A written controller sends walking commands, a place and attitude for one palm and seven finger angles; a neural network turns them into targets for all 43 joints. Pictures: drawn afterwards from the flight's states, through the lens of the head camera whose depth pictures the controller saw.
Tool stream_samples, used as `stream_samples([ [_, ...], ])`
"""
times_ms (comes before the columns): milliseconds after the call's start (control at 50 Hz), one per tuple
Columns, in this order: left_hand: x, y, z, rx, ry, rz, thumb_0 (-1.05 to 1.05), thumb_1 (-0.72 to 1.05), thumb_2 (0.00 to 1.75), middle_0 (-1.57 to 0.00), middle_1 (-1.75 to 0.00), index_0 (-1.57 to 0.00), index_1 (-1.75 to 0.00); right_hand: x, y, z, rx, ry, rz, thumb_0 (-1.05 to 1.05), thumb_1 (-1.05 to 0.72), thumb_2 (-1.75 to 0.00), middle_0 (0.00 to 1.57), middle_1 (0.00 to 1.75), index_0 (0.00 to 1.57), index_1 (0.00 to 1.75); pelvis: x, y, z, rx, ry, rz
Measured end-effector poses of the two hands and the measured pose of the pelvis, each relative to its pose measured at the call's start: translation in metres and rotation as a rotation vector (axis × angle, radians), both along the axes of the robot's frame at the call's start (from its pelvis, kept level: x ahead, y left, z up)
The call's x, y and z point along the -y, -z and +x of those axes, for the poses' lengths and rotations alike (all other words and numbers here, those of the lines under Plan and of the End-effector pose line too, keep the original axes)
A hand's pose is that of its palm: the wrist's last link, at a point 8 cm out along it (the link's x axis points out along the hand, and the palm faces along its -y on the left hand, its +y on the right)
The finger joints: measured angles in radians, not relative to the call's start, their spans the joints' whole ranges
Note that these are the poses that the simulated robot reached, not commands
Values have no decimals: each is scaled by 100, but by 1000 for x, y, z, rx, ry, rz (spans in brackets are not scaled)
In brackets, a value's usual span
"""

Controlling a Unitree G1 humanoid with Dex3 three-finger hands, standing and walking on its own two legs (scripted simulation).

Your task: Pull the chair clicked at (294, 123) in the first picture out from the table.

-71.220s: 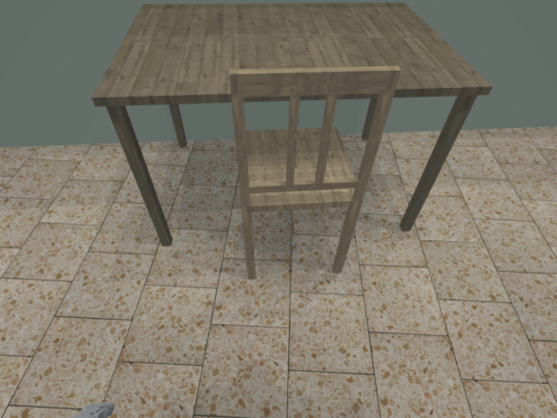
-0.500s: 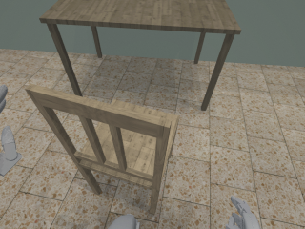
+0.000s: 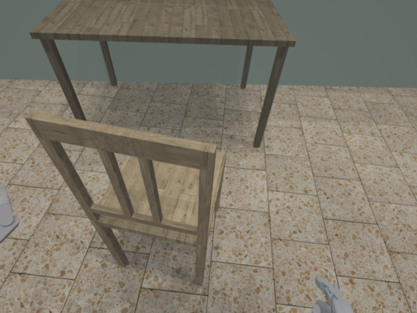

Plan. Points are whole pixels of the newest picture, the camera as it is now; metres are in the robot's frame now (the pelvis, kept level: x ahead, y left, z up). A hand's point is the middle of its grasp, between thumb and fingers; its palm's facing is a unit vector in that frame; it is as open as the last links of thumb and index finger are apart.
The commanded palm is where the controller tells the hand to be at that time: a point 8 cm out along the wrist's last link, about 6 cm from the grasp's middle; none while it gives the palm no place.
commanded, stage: stop stepping back and stand still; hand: left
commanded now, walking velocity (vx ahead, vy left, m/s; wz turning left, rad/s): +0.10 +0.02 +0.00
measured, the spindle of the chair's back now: (118, 185) +0.43 +0.24 -0.08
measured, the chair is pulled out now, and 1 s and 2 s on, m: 0.62 0.62 0.62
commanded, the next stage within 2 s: let the arm hang, fingers relaxed in 1.00 s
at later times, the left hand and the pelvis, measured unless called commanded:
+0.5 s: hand (14, 227) +0.20 +0.27 +0.16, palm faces +0.43 -0.80 -0.42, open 7.4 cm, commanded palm +0.14 +0.30 +0.19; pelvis +0.00 +0.00 +0.01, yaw +0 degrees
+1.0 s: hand (28, 211) +0.22 +0.26 +0.16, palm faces +0.36 -0.81 -0.47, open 7.4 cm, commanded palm +0.16 +0.30 +0.19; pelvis +0.02 +0.00 +0.01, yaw +0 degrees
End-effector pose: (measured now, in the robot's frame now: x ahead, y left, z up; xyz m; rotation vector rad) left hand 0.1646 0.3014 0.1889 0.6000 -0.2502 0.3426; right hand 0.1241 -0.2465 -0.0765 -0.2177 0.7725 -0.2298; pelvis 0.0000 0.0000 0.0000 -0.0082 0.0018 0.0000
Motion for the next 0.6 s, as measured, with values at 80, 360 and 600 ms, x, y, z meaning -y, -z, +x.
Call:
stream_samples([
  [80,-12,14,-8,-29,-22,-37,2,89,90,-21,-30,-21,-30,5,-11,-12,18,29,-49,1,-90,-89,20,30,20,30,-8,-2,-5,21,-1,10],
  [360,-13,-10,-24,69,-59,-24,2,89,90,-21,-30,-21,-30,-33,-15,20,111,-76,43,1,-90,-89,20,30,20,30,-8,-9,-5,24,-7,-6],
  [600,8,10,8,-23,-12,-103,2,89,90,-21,-30,-21,-30,-22,-18,34,72,-78,16,1,-90,-89,20,30,21,30,-1,-11,7,10,4,-9],
])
